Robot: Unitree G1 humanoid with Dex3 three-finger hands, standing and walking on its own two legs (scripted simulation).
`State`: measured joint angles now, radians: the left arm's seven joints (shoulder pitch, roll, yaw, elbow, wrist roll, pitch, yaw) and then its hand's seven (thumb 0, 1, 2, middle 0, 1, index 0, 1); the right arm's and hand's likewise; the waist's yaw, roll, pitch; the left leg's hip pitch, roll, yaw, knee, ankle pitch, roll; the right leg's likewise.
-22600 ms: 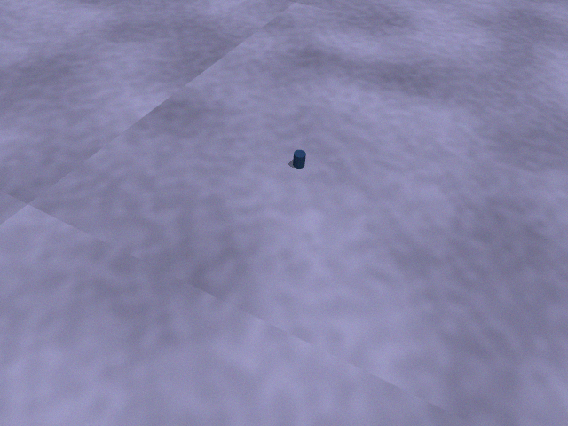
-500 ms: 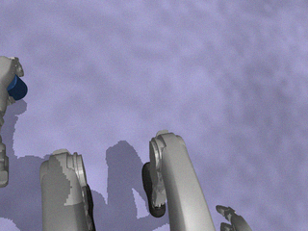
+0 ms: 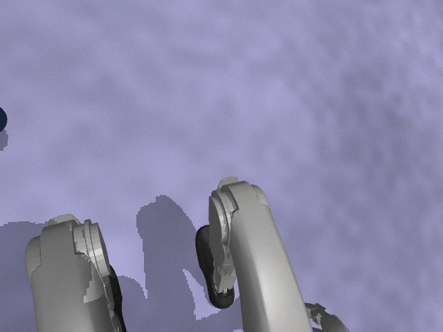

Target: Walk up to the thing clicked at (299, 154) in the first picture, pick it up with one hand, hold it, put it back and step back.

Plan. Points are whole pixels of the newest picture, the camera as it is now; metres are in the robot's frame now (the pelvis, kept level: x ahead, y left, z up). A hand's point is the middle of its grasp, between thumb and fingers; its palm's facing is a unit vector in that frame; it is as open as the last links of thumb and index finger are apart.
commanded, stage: lower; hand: left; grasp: from above
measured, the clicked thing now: out of the picture +0.51 +0.28 -0.19
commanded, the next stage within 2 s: rest in 0.44 s
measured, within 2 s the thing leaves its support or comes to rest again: rests again in 1.66 s
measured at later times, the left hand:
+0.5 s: hand out of the picture +0.50 +0.28 -0.21, palm faces -0.46 -0.06 -0.88, open 8.9 cm
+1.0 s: hand out of the picture +0.51 +0.28 -0.25, palm faces -0.47 -0.07 -0.88, open 8.9 cm
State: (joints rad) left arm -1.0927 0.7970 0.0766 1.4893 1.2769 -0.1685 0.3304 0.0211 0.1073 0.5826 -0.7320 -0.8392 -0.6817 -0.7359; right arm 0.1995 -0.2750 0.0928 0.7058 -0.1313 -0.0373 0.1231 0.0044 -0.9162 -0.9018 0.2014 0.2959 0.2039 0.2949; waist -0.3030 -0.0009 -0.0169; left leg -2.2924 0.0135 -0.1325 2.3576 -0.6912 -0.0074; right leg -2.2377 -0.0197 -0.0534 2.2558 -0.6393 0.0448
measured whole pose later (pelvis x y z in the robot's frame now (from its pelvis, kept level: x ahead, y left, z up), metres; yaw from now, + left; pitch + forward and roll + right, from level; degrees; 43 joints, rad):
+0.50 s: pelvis +0.00 +0.00 -0.02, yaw -2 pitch +34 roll -10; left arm -1.12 0.87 0.10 1.55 1.31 -0.20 0.38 0.02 0.10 0.58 -0.74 -0.82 -0.69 -0.73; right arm 0.18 -0.30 0.14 0.67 -0.16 -0.05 0.14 0.00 -0.92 -0.90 0.20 0.30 0.20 0.30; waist -0.33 -0.03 0.04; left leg -2.35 0.01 -0.16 2.44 -0.70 -0.01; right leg -2.28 -0.01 -0.07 2.32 -0.64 0.05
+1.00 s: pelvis +0.00 +0.01 -0.03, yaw -4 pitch +32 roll -12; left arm -1.13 0.95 0.12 1.62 1.33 -0.20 0.45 0.02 0.11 0.58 -0.74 -0.82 -0.69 -0.73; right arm 0.18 -0.32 0.21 0.64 -0.19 -0.10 0.16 0.00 -0.91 -0.90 0.20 0.30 0.20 0.30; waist -0.38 -0.07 0.10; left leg -2.37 0.01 -0.20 2.50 -0.72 -0.01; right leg -2.28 0.00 -0.10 2.34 -0.64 0.06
